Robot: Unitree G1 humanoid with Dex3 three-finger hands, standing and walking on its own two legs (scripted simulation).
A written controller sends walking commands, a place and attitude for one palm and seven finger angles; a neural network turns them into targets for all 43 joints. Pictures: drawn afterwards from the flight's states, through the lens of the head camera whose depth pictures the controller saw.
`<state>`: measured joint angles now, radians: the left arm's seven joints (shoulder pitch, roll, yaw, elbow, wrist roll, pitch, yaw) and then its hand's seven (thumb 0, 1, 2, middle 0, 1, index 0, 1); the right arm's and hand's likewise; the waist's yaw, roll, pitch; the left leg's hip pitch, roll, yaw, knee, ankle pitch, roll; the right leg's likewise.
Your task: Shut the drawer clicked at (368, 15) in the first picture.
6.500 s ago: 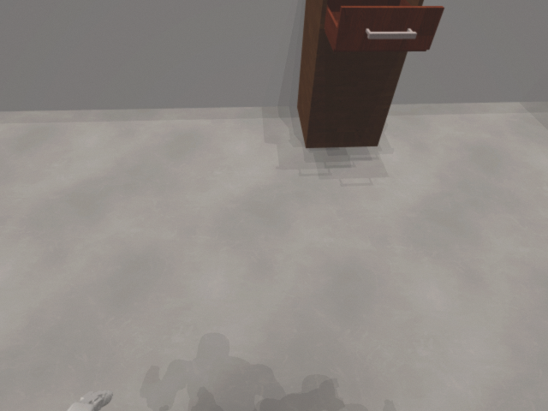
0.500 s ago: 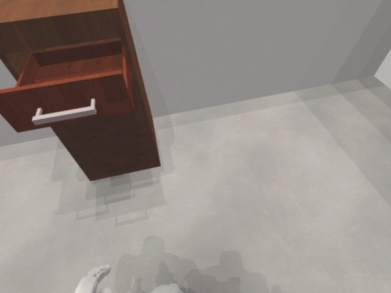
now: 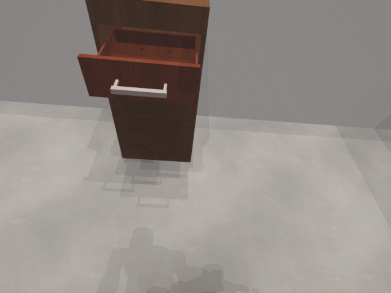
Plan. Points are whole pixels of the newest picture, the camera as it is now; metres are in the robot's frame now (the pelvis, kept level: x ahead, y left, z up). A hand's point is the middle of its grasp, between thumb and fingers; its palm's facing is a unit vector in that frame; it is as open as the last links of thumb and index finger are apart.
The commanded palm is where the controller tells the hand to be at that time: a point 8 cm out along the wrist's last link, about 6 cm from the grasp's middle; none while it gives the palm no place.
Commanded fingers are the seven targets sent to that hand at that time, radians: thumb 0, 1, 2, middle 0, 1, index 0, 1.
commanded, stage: take the last steps up to it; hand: left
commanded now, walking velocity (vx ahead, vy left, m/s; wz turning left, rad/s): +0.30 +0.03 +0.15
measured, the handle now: (140, 88) +0.71 +0.24 -0.02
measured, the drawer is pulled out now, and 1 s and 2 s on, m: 0.23 0.23 0.23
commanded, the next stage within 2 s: come to a stop and stand still in 1.26 s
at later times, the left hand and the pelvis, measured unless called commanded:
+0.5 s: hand out of the picture +0.09 +0.15 -0.15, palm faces +0.15 -0.96 -0.23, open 7.2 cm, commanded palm none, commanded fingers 0.00 0.90 0.90 -0.20 -0.30 -0.20 -0.30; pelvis +0.07 -0.04 +0.00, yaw +4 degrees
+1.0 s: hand out of the picture +0.12 +0.19 -0.18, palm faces +0.22 -0.97 -0.12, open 7.3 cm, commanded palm none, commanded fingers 0.00 0.90 0.90 -0.20 -0.30 -0.20 -0.30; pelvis +0.23 +0.06 -0.01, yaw +5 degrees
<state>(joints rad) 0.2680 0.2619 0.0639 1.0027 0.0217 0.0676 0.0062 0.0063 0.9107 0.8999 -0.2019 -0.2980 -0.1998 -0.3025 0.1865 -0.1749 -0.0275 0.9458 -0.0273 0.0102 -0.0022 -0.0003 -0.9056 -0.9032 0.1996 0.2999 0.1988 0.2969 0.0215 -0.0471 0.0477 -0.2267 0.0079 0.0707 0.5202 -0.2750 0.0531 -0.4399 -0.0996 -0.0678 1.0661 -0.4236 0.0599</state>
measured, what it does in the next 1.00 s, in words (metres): walks ahead: right foot, then left foot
